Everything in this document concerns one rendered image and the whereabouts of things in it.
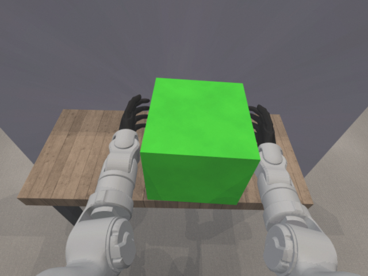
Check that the right robot forearm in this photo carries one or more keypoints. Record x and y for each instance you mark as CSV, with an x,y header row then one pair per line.
x,y
277,193

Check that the right robot hand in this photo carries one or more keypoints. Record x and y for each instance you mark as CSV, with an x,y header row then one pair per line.
x,y
264,129

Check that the table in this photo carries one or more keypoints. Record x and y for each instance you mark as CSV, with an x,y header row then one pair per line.
x,y
67,170

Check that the carton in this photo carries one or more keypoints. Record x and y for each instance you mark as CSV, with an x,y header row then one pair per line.
x,y
199,143

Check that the left robot upper arm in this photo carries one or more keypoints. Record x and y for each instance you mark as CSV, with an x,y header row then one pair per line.
x,y
98,247

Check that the left robot hand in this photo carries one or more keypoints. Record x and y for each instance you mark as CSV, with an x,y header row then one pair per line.
x,y
129,117

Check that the left robot forearm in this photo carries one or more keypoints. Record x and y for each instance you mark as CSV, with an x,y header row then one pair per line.
x,y
114,191

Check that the right robot upper arm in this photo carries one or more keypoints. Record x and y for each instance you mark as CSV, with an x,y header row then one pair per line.
x,y
291,250

